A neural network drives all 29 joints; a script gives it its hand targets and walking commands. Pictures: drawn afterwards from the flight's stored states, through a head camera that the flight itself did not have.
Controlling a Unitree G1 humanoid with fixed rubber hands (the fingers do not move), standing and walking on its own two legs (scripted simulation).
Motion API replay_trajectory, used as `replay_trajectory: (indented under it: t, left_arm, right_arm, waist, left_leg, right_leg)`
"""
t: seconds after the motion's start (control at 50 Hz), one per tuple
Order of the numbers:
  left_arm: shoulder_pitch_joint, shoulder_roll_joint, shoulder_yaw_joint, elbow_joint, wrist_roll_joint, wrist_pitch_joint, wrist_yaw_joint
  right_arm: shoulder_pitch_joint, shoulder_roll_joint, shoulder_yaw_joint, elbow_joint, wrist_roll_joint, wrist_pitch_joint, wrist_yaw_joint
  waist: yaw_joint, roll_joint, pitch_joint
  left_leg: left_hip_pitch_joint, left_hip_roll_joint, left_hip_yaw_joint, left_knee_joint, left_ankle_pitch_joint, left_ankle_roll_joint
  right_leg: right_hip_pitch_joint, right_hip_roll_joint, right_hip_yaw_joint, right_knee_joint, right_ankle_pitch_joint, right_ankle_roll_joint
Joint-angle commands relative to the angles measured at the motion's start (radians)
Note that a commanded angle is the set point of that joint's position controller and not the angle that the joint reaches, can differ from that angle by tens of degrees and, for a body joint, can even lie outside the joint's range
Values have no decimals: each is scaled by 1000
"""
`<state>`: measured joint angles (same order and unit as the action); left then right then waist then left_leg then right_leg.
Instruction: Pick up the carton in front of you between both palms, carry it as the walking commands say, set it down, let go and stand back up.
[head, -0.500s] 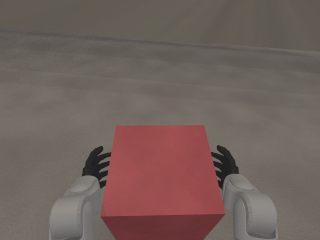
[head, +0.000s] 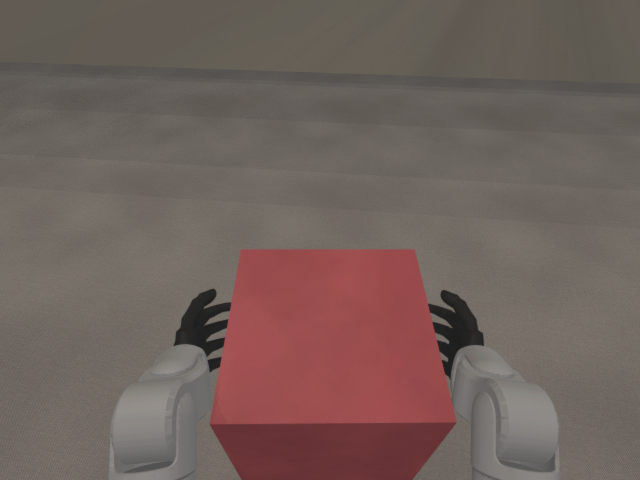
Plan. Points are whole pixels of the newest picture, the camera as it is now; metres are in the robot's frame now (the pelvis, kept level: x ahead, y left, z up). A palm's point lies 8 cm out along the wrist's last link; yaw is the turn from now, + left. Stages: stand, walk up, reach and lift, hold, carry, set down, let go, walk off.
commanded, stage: carry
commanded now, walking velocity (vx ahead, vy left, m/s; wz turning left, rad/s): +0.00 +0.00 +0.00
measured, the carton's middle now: (327, 374) +0.26 +0.00 +0.02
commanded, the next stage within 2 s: hold in 1.40 s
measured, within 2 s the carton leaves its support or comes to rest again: neither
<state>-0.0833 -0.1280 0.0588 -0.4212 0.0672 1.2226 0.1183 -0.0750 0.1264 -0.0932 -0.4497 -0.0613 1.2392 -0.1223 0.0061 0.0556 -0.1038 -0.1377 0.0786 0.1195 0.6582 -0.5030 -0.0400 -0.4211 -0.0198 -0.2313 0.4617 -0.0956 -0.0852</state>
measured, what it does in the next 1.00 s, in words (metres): steps on the spot: left foot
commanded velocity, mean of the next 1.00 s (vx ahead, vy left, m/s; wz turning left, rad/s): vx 0.00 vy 0.00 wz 0.00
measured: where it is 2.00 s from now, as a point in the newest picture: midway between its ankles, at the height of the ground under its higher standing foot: outside the picture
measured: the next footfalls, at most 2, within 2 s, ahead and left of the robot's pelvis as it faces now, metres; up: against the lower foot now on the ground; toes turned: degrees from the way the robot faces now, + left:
left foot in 0.08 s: +0.00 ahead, +0.13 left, +0.00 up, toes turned +4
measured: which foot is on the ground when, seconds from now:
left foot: up 0.00-0.06, down 0.08-1.00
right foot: down 0.00-1.00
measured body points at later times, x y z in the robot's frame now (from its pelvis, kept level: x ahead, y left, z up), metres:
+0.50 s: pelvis +0.07 +0.02 +0.00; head +0.04 +0.01 +0.45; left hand +0.32 +0.17 +0.08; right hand +0.33 -0.13 +0.08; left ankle -0.04 +0.12 -0.73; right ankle +0.10 -0.09 -0.73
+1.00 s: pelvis +0.03 +0.03 +0.00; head +0.01 +0.02 +0.45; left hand +0.31 +0.18 +0.03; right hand +0.32 -0.12 +0.03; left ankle -0.04 +0.12 -0.73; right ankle +0.10 -0.09 -0.73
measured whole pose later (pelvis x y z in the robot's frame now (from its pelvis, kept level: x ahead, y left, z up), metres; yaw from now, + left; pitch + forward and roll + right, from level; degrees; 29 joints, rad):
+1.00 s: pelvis +0.03 +0.03 +0.00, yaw +1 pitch +1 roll +0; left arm -0.14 -0.13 0.13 0.10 0.21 0.81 0.02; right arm -0.14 0.13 -0.13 0.10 -0.21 0.81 -0.03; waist 0.00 0.01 -0.10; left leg -0.16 0.03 0.11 0.53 -0.40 0.01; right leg -0.37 -0.08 -0.21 0.52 -0.17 -0.02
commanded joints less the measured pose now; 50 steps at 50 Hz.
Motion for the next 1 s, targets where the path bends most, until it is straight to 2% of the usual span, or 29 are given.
replay_trajectory:
  t: [0.0, 0.02, 0.04, 0.06, 0.08, 0.1, 0.14, 0.2, 0.26, 0.32, 0.42, 0.66, 0.8, 0.98]
  left_arm:
    - [-322, -869, -639, -69, -321, -9, -185]
    - [-344, -904, -646, -76, -326, -20, -191]
    - [-361, -931, -653, -85, -331, -31, -197]
    - [-372, -946, -659, -96, -335, -41, -202]
    - [-379, -952, -667, -111, -338, -49, -205]
    - [-404, -957, -679, -128, -344, -55, -208]
    - [-413, -944, -685, -145, -350, -59, -205]
    - [-373, -895, -683, -155, -345, -45, -192]
    - [-339, -843, -672, -133, -328, -23, -182]
    - [-331, -821, -666, -102, -315, -9, -181]
    - [-373, -834, -670, -63, -303, -22, -199]
    - [-445, -822, -615, 115, -222, -192, -248]
    - [-440, -770, -522, 248, -134, -318, -259]
    - [-536, -749, -402, 461, -56, -519, -273]
  right_arm:
    - [-397, 845, 722, -95, 330, -5, 186]
    - [-422, 885, 737, -97, 336, -16, 191]
    - [-435, 916, 747, -100, 341, -29, 195]
    - [-439, 939, 753, -105, 343, -41, 198]
    - [-437, 953, 758, -111, 344, -52, 199]
    - [-445, 960, 761, -120, 343, -59, 199]
    - [-445, 945, 759, -130, 342, -63, 195]
    - [-393, 893, 736, -126, 335, -54, 187]
    - [-342, 841, 705, -93, 314, -34, 181]
    - [-328, 817, 688, -64, 297, -22, 181]
    - [-375, 830, 695, -33, 289, -37, 200]
    - [-458, 824, 655, 142, 219, -210, 249]
    - [-450, 776, 557, 281, 131, -331, 258]
    - [-542, 753, 436, 490, 46, -533, 274]
  waist:
    - [1, -206, -358]
    - [-3, -203, -341]
    - [-6, -211, -343]
    - [-10, -199, -351]
    - [-9, -176, -352]
    - [-7, -134, -333]
    - [-4, -76, -315]
    - [-4, -52, -321]
    - [-6, -31, -308]
    - [-7, -27, -280]
    - [-7, -17, -239]
    - [-8, -36, -216]
    - [-7, -40, -202]
    - [-6, -44, -193]
  left_leg:
    - [-221, 1, -76, -7, -115, 1]
    - [-174, 3, -63, -113, -76, 11]
    - [-111, 1, -47, -201, 26, 15]
    - [-52, 0, -29, -262, 156, 12]
    - [-27, 18, -35, -280, 229, 10]
    - [-31, 42, -51, -283, 264, 5]
    - [-30, 78, -65, -217, 443, 11]
    - [-23, 76, -63, -179, 595, 15]
    - [-13, 77, -66, -158, 714, 17]
    - [-14, 84, -70, -159, 764, 20]
    - [-18, 96, -79, -169, 775, 31]
    - [-56, 82, -85, -199, 552, 52]
    - [-80, 76, -92, -220, 461, 63]
    - [-110, 71, -103, -241, 353, 75]
  right_leg:
    - [563, -331, 358, -102, 642, -86]
    - [512, -303, 316, -120, 516, -53]
    - [468, -271, 275, -126, 381, -21]
    - [429, -241, 232, -122, 284, 3]
    - [407, -216, 194, -115, 213, 23]
    - [400, -195, 167, -80, 229, 34]
    - [379, -168, 150, -2, 394, 42]
    - [367, -167, 149, 71, 518, 35]
    - [334, -159, 138, 104, 552, 35]
    - [304, -152, 129, 115, 511, 42]
    - [267, -145, 123, 114, 373, 54]
    - [279, -157, 134, 69, 249, 54]
    - [272, -158, 141, 40, 173, 57]
    - [263, -156, 148, 14, 92, 59]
